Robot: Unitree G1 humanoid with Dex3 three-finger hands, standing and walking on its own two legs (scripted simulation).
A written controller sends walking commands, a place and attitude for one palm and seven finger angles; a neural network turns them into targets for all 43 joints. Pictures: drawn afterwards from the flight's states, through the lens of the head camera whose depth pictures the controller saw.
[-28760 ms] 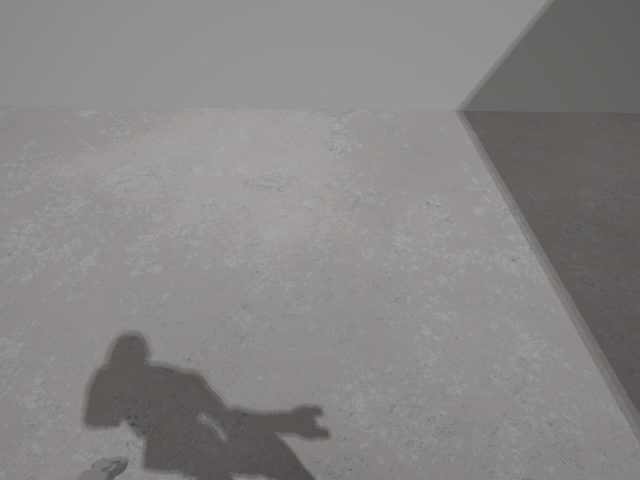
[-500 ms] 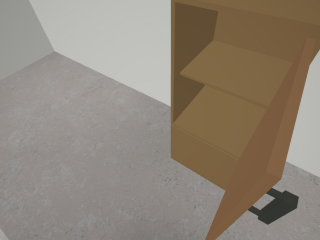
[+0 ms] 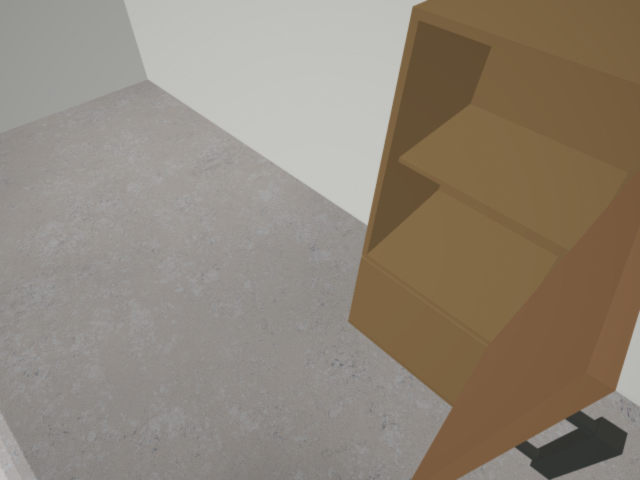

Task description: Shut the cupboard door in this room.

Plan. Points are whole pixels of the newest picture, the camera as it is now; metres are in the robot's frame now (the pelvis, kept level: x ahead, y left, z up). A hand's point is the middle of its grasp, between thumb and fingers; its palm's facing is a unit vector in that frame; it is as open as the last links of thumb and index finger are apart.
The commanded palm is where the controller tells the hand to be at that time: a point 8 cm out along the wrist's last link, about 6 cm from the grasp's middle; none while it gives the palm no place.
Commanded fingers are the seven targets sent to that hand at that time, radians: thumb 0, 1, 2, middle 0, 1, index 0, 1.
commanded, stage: turn or walk to find it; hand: left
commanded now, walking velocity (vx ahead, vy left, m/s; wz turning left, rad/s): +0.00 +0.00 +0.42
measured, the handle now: (551, 436) +0.18 -0.21 +0.07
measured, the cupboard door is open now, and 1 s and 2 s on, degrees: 93 93 92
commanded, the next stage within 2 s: stand and wait in 0.66 s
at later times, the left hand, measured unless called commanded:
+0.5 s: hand out of the picture +0.02 +0.25 -0.18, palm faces +0.20 -0.95 -0.24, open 7.4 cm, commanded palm none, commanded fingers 0.00 0.90 0.90 -0.20 -0.30 -0.20 -0.30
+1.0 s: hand out of the picture -0.02 +0.15 -0.15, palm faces +0.35 -0.89 -0.28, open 7.4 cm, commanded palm none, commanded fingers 0.00 0.90 0.90 -0.20 -0.30 -0.20 -0.30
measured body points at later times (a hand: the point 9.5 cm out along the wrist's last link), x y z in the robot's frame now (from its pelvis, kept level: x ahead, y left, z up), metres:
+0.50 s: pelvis -0.02 +0.03 +0.00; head +0.02 +0.06 +0.44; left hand +0.01 +0.30 -0.16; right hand +0.06 -0.20 -0.15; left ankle -0.03 +0.13 -0.74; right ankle -0.03 -0.11 -0.67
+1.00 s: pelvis +0.00 -0.04 +0.01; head +0.05 -0.07 +0.45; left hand -0.04 +0.19 -0.13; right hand +0.15 -0.26 -0.17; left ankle -0.09 +0.11 -0.67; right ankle +0.01 -0.12 -0.74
